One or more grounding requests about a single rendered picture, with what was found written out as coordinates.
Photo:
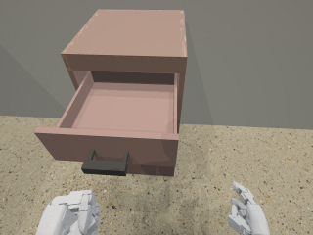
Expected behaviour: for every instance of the drawer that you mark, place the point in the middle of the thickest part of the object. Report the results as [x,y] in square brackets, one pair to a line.
[113,112]

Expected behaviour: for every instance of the robot left hand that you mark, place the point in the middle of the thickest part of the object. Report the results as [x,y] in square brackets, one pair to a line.
[75,212]

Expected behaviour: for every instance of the robot right hand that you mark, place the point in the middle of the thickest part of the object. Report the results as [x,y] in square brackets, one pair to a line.
[251,219]

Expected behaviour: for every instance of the handle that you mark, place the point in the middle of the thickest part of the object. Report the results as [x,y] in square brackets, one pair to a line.
[100,167]

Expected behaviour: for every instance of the cabinet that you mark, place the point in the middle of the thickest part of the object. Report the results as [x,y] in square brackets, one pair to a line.
[132,41]

